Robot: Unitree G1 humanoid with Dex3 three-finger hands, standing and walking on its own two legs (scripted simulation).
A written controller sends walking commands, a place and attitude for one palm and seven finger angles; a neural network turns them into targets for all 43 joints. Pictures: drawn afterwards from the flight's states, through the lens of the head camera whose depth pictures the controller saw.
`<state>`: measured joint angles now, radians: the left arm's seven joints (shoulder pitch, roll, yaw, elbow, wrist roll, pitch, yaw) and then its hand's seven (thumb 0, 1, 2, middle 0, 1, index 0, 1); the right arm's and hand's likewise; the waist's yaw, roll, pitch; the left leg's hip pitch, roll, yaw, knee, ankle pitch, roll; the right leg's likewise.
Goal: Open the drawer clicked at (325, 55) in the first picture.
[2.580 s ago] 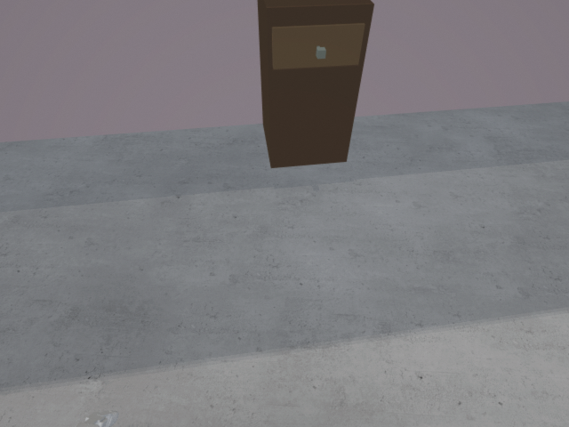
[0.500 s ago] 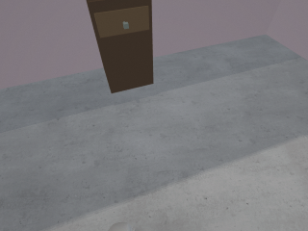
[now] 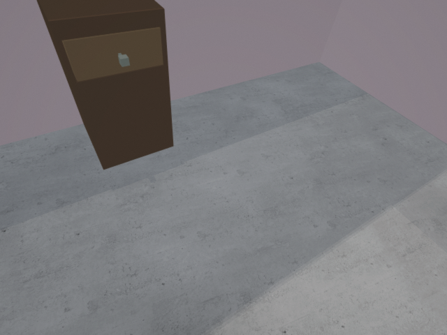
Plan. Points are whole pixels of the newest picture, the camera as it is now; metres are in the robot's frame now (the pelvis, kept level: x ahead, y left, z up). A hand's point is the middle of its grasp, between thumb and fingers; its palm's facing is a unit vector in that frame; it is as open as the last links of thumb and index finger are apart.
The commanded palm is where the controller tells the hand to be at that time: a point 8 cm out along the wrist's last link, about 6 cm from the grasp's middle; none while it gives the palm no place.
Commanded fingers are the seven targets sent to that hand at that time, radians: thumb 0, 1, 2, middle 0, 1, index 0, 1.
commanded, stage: walk to a spot facing it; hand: left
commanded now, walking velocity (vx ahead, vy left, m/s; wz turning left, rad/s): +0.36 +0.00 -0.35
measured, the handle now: (122, 58) +1.12 +0.52 -0.11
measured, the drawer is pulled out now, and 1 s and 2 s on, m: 0.00 0.00 0.00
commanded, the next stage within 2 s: turn to face it in 1.32 s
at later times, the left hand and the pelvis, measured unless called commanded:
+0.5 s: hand (180, 253) +0.33 +0.12 -0.17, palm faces -0.25 -0.96 -0.10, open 7.4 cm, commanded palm none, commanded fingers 0.00 0.90 0.90 -0.20 -0.30 -0.20 -0.30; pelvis +0.20 -0.01 +0.00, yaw -10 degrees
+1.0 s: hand (183, 217) +0.43 +0.14 -0.18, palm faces -0.15 -0.98 -0.16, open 7.3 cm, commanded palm none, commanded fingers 0.00 0.90 0.90 -0.20 -0.30 -0.20 -0.30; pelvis +0.43 -0.04 +0.00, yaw -14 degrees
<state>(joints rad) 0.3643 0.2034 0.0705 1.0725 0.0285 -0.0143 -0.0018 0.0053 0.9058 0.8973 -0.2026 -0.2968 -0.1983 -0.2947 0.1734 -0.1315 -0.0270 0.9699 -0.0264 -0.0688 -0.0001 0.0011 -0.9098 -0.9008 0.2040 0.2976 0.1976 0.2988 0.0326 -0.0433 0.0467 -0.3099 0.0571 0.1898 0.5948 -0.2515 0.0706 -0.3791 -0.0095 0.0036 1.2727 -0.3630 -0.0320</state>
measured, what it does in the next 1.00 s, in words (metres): walks ahead: right foot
